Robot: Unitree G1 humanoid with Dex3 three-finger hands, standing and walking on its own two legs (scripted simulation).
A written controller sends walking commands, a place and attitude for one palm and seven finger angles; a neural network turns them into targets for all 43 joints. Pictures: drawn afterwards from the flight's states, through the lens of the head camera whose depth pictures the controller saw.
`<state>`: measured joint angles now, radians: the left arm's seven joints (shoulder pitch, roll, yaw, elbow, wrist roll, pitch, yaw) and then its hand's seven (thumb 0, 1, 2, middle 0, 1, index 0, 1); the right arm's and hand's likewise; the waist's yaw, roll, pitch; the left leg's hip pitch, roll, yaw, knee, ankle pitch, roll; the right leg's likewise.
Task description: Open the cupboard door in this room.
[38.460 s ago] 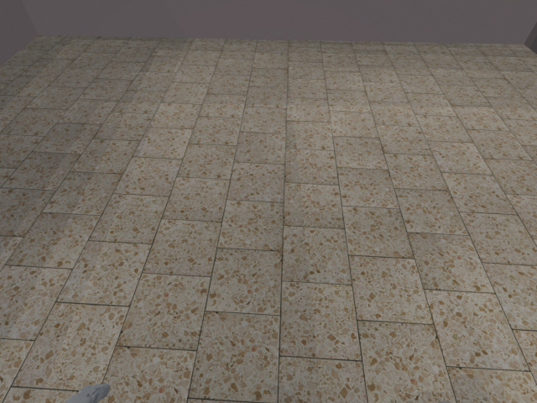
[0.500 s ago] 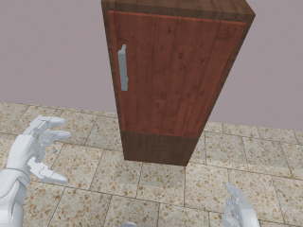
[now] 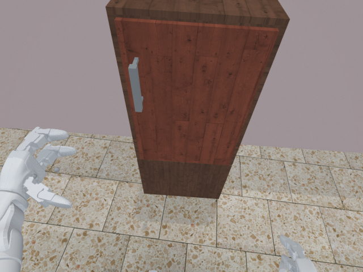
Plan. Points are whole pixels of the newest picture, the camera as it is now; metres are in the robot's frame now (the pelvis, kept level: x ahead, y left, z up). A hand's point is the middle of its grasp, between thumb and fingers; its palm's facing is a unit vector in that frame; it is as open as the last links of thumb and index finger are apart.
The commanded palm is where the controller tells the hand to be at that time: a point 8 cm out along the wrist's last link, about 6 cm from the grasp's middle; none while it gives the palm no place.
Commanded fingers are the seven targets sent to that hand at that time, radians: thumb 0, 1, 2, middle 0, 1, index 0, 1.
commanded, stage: raise the hand with hooked fingers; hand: left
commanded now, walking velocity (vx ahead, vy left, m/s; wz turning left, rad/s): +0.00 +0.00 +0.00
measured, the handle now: (137, 85) +0.59 +0.17 +0.08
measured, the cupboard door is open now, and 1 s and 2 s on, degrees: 0 0 0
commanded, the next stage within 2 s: move the hooked fingers beside the handle in 0.18 s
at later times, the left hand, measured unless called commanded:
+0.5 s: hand (70, 161) +0.31 +0.25 +0.09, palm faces +0.04 -1.00 -0.01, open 14.0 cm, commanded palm +0.29 +0.30 +0.09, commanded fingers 0.00 -0.50 0.30 -0.30 -1.20 -0.30 -1.20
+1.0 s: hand (84, 132) +0.39 +0.26 +0.08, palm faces -0.01 -1.00 +0.02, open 14.0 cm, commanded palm +0.38 +0.30 +0.08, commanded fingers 0.00 -0.50 0.30 -0.30 -1.20 -0.30 -1.20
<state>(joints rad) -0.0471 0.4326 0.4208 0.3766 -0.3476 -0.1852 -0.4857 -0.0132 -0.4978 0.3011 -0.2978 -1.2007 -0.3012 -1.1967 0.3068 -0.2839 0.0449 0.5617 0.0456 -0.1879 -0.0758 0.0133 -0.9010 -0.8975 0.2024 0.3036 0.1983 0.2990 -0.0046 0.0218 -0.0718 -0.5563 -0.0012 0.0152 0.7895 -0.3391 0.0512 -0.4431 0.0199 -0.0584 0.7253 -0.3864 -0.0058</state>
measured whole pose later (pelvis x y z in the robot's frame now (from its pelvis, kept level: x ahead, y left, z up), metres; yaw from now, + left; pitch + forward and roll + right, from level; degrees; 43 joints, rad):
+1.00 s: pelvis +0.00 -0.01 -0.01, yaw -1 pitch +11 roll -3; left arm -0.50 0.53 0.42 0.87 -0.28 -0.28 -0.51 -0.01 -0.50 0.30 -0.30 -1.20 -0.30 -1.20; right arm 0.35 -0.29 0.04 0.62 0.05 -0.09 -0.08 0.01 -0.90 -0.90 0.20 0.30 0.20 0.30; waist -0.05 0.01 -0.08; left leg -0.69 0.02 0.01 0.85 -0.36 0.04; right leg -0.58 0.04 -0.06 0.79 -0.41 -0.02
